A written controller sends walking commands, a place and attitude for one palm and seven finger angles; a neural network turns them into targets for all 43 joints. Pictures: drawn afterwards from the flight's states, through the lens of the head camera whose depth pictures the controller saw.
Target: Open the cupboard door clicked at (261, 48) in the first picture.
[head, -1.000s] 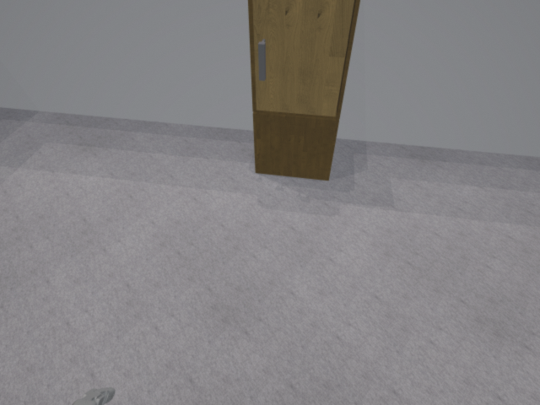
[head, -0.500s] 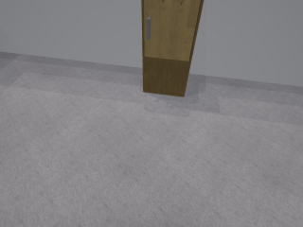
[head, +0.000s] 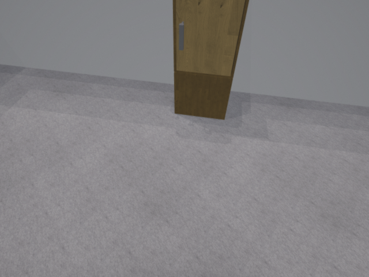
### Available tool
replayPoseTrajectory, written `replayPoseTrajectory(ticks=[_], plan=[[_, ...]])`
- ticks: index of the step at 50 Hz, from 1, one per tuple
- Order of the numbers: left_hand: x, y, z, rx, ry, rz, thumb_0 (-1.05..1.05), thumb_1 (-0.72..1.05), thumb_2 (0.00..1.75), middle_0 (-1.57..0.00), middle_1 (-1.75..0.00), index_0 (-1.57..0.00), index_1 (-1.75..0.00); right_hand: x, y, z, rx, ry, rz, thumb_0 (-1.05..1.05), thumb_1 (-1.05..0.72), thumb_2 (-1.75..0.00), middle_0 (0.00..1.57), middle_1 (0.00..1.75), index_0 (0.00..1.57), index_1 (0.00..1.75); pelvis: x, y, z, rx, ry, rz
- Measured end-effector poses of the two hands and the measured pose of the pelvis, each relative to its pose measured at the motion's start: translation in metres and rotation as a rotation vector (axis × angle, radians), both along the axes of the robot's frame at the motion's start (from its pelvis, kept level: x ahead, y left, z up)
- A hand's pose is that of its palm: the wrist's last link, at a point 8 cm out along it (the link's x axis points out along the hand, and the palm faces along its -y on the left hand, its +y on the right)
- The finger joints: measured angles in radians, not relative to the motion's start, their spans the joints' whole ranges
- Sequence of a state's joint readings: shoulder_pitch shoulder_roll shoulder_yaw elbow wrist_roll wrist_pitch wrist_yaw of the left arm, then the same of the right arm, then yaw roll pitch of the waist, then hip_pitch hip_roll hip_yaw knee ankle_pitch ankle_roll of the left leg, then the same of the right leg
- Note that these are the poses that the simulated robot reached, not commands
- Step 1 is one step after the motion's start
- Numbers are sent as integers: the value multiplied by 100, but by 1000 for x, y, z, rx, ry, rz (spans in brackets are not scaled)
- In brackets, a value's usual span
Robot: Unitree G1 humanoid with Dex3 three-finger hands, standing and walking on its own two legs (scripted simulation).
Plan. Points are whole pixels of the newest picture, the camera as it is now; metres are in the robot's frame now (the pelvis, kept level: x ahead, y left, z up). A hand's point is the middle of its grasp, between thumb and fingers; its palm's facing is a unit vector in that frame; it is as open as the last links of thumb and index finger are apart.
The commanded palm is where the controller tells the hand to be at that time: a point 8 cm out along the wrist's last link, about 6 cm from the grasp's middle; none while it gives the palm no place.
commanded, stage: look at it before walking up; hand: left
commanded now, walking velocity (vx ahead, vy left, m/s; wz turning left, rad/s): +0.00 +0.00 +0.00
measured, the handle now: (182, 35) +1.42 +0.10 -0.10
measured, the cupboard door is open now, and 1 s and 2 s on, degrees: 0 0 0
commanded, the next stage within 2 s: walk to a spot facing it in 0.44 s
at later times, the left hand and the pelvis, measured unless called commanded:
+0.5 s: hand out of the picture +0.08 +0.24 -0.15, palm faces -0.02 -0.94 -0.34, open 7.4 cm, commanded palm none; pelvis +0.01 -0.01 +0.00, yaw +0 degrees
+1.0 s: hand out of the picture +0.10 +0.20 -0.18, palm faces -0.03 -0.99 -0.14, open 7.4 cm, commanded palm none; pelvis +0.10 +0.02 +0.00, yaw -1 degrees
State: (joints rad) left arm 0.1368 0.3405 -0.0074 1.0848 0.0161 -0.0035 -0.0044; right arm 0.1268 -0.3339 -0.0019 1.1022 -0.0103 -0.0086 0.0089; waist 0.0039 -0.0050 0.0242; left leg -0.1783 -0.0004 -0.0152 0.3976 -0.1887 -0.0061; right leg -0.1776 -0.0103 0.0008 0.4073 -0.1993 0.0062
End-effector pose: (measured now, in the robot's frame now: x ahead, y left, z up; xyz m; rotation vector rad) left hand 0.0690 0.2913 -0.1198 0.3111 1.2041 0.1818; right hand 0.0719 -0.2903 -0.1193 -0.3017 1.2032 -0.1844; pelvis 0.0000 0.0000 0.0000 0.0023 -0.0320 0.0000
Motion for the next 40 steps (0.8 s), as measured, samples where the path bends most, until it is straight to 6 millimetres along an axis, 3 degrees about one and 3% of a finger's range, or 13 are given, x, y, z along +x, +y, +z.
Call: replayPoseTrajectory(ticks=[17, 30, 35, 40], plan=[[2, -3, 2, 7, 11, 8, 1, 90, 90, -21, -30, -20, -30, 11, -5, 0, 1, -4, 3, 1, -91, -90, 21, 30, 20, 30, 8, -4, 1, 1, -2, 0], [4, -8, 1, 4, 11, 10, 1, 90, 90, -21, -30, -20, -30, 9, -8, 1, -4, 9, 0, 1, -91, -90, 21, 30, 20, 30, 10, -7, 2, -1, -3, -1], [-7, -21, -12, -45, 43, 33, 1, 90, 90, -20, -30, -20, -30, -3, 7, -9, 25, 53, -12, 0, -91, -90, 20, 30, 20, 30, 21, -5, -2, -8, 5, -5], [-27, -31, -34, -129, 112, 87, 1, 90, 90, -21, -30, -20, -30, -18, 37, -18, 52, 124, -36, 0, -91, -90, 20, 30, 20, 30, 42, 8, -8, -26, 13, 11]])
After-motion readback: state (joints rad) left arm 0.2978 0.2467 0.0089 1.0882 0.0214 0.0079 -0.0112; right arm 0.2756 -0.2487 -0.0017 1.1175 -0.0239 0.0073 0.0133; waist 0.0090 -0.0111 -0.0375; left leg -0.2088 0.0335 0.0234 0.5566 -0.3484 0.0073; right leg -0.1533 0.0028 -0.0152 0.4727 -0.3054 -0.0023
